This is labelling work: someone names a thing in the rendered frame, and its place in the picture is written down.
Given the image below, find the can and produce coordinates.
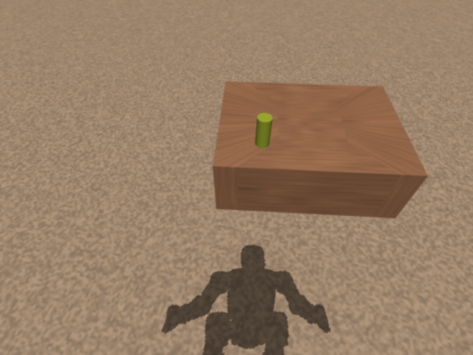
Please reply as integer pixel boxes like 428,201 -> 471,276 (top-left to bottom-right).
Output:
255,113 -> 273,148

